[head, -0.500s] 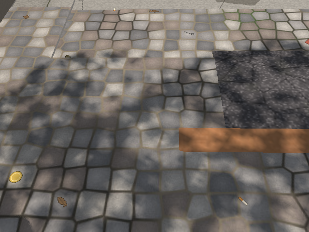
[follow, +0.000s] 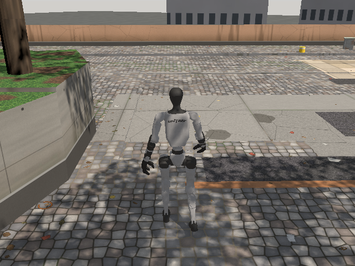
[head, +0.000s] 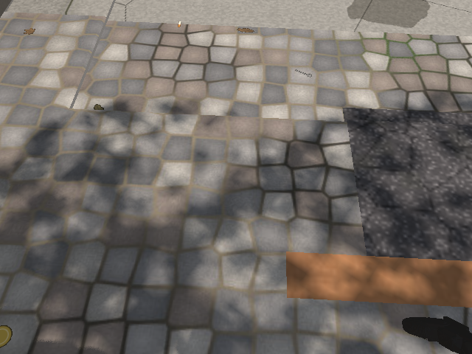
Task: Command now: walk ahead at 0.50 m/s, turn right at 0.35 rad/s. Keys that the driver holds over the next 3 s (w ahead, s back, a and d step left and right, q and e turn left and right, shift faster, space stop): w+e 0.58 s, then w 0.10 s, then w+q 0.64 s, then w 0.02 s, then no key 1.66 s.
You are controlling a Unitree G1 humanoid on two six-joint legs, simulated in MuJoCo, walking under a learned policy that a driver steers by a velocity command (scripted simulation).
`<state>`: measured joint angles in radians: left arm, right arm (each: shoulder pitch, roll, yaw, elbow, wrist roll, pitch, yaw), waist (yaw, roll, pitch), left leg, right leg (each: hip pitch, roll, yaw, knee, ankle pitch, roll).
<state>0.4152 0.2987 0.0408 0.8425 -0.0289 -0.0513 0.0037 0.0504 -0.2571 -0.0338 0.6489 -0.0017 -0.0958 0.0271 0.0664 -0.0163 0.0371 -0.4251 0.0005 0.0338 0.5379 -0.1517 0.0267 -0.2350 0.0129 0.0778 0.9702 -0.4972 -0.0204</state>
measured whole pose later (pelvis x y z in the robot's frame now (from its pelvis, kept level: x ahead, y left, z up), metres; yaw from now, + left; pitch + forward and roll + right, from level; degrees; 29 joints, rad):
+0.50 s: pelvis +0.25 -0.07 -0.01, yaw -17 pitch +1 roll +2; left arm 0.12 0.30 0.07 0.63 -0.02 -0.03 -0.04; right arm 0.27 -0.31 -0.07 0.84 0.01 -0.06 0.00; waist -0.03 -0.01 0.07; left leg -0.15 0.08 0.10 0.97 -0.50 -0.03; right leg -0.51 0.02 -0.04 0.67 -0.18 -0.10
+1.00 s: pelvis +0.54 -0.12 -0.01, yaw -18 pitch +2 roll -1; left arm 0.34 0.32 0.07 0.79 0.00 -0.04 0.02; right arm 0.10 -0.28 -0.04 0.73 0.01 -0.09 0.06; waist 0.04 0.00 0.01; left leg -0.50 -0.02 0.03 0.54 -0.07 0.07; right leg 0.04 0.03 -0.01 0.45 -0.48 -0.04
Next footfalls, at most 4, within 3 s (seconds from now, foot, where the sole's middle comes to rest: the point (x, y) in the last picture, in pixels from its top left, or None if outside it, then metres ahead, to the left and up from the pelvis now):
0.44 right None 0.37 -0.18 -0.77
0.98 left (286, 264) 0.73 -0.09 -0.77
1.46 right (357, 204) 0.97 -0.33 -0.77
1.78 left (282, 203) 0.95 -0.07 -0.77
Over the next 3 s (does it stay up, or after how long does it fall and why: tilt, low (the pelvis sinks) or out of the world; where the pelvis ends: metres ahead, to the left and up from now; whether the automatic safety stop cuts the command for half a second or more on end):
stays up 0.92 -0.20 0.01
